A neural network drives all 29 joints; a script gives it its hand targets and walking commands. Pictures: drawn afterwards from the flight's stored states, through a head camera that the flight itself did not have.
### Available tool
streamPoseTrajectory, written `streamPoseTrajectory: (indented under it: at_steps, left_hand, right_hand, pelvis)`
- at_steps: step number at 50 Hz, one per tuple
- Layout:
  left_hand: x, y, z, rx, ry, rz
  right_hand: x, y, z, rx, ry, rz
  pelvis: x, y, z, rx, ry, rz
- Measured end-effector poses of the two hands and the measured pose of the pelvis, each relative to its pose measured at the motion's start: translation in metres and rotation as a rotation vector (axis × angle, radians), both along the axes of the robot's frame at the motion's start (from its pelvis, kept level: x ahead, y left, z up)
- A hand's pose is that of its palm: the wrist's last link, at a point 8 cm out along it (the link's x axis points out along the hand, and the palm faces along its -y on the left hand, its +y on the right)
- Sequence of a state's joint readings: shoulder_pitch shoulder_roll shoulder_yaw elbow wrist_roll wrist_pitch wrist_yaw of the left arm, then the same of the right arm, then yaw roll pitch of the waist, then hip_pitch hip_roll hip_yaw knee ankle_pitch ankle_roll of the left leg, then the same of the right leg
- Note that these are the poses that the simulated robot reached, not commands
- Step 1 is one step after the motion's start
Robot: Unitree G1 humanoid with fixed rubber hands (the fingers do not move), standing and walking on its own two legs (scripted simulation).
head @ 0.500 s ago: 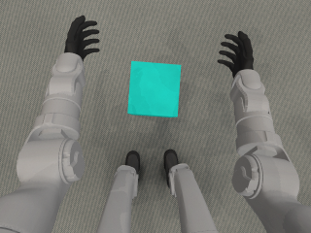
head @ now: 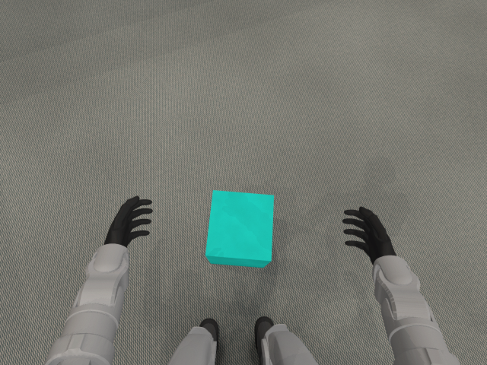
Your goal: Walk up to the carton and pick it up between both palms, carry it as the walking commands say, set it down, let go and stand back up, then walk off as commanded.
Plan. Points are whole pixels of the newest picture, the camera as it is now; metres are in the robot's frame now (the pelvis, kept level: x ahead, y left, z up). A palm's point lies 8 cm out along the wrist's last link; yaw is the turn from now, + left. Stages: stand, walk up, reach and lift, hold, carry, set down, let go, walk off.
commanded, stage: let go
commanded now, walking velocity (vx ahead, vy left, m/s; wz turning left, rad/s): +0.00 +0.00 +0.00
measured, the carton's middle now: (239, 232) +0.43 -0.01 -0.62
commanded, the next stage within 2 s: stand in 0.82 s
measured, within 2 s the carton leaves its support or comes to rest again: neither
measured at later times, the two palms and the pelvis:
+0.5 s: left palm (69, 329) +0.19 +0.24 -0.04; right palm (404, 323) +0.18 -0.23 -0.03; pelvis +0.02 +0.01 +0.03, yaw -1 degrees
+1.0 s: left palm (59, 346) +0.16 +0.26 -0.06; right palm (415, 337) +0.16 -0.25 -0.06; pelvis +0.05 +0.00 +0.03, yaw -1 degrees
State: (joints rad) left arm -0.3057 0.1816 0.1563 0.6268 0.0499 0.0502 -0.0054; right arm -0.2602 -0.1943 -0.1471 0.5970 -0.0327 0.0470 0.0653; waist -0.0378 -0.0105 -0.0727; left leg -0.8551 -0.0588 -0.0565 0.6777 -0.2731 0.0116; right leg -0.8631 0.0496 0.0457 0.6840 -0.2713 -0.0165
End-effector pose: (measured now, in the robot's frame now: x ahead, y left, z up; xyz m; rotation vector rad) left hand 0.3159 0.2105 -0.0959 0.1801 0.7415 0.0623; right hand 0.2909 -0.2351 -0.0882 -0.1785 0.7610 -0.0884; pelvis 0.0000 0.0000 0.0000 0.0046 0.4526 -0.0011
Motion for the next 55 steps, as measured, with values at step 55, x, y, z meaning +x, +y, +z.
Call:
streamPoseTrajectory:
  at_steps: [55]
  left_hand:
    - [-0.159, 0.051, 0.029, 0.119, 0.189, 0.060]
  right_hand:
    - [-0.130, -0.023, 0.019, -0.099, 0.147, -0.043]
  pelvis:
    - [0.061, 0.002, 0.027, -0.008, -0.394, -0.011]
